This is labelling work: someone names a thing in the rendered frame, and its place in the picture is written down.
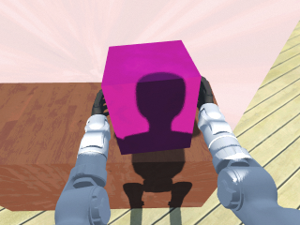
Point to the robot right hand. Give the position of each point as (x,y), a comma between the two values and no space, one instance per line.
(205,93)

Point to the robot left forearm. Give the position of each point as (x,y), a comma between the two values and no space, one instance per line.
(90,167)

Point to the right robot upper arm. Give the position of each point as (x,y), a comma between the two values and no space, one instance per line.
(251,193)

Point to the carton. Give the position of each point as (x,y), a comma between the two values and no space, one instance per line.
(151,91)

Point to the robot right forearm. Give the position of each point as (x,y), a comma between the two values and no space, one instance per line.
(224,147)

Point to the left robot upper arm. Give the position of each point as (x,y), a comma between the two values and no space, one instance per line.
(83,206)

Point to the robot left hand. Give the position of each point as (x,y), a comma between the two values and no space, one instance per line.
(98,107)

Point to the pedestal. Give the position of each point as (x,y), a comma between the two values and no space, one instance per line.
(41,128)

